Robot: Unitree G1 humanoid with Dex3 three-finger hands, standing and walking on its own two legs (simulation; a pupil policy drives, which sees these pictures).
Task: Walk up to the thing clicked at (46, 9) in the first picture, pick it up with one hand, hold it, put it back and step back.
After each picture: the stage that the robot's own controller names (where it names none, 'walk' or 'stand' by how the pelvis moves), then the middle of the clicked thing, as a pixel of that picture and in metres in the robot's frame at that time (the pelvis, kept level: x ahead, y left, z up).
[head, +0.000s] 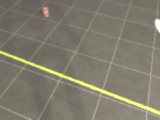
stand; (45, 12) +1.89 +0.50 -0.72
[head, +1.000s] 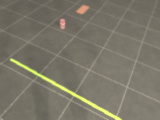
walk; (62, 24) +1.78 +0.22 -0.69
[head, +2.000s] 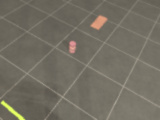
walk; (72, 47) +1.16 +0.07 -0.71
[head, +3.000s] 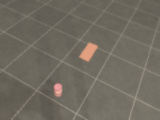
walk; (58, 90) +0.71 +0.13 -0.71
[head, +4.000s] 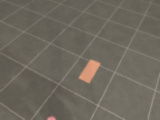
walk; out of the picture +0.43 +0.20 -0.71
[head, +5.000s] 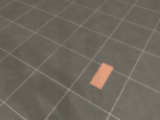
stand; out of the picture +0.34 +0.18 -0.70
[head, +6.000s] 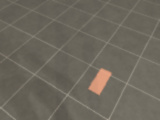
stand; out of the picture +0.31 +0.16 -0.73
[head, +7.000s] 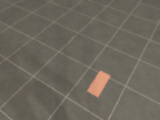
stand; out of the picture +0.31 +0.16 -0.73
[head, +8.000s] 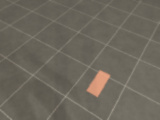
stand; out of the picture +0.31 +0.17 -0.73
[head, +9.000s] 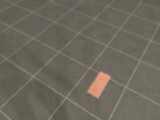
stand; out of the picture +0.30 +0.17 -0.73
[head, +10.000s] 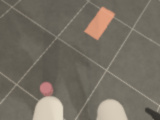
go down; (46, 89) +0.36 +0.17 -0.48
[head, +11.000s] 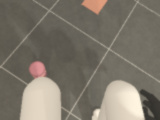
go down; (38, 71) +0.39 +0.19 -0.32
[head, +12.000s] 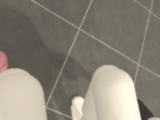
close in; out of the picture +0.38 +0.23 -0.23
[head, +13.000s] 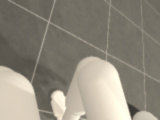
close; out of the picture +0.38 +0.24 -0.22
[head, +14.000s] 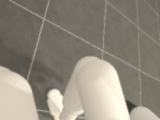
close; out of the picture +0.38 +0.25 -0.22
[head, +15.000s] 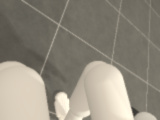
lift; out of the picture +0.34 +0.24 -0.21
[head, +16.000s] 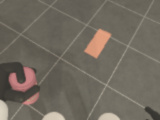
lift; (25, 86) +0.31 +0.18 +0.00
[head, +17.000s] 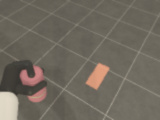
hold; (34, 84) +0.33 +0.17 +0.03
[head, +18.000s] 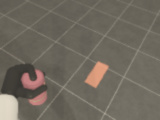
hold; (35, 88) +0.32 +0.17 +0.00
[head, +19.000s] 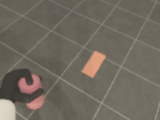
crouch; (32, 92) +0.32 +0.17 -0.04
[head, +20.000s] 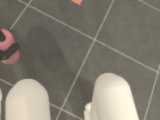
lower; (5, 47) +0.44 +0.22 -0.10
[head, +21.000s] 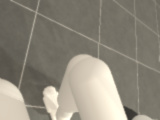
lower; out of the picture +0.42 +0.26 -0.22
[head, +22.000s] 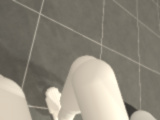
lower; out of the picture +0.41 +0.27 -0.22
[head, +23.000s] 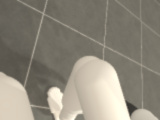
lower; out of the picture +0.40 +0.27 -0.22
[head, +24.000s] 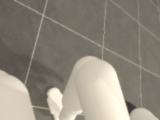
lower; out of the picture +0.40 +0.27 -0.22
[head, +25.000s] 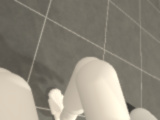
open; out of the picture +0.39 +0.25 -0.22
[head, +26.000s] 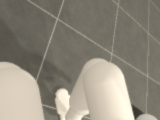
stand; out of the picture +0.38 +0.24 -0.22
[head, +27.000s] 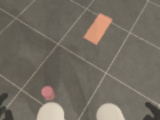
walk; (48, 93) +0.37 +0.18 -0.51
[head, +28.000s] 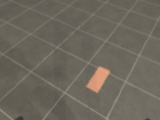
stand; out of the picture +0.33 +0.17 -0.66
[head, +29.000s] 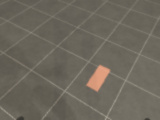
stand; out of the picture +0.34 +0.17 -0.67
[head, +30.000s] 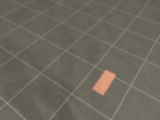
stand; out of the picture +0.36 +0.16 -0.72
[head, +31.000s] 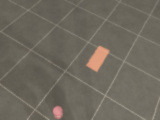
walk; (58, 112) +0.38 +0.14 -0.71
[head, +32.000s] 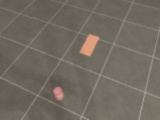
walk; (58, 93) +0.57 +0.21 -0.69
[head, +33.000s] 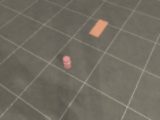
walk; (66, 62) +0.90 +0.19 -0.70
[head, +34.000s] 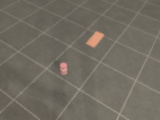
stand; (63, 68) +0.94 +0.17 -0.72
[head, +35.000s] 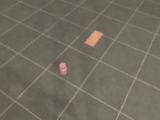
stand; (63, 68) +0.95 +0.18 -0.73
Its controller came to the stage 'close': yes
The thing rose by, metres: 0.71
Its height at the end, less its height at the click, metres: +0.00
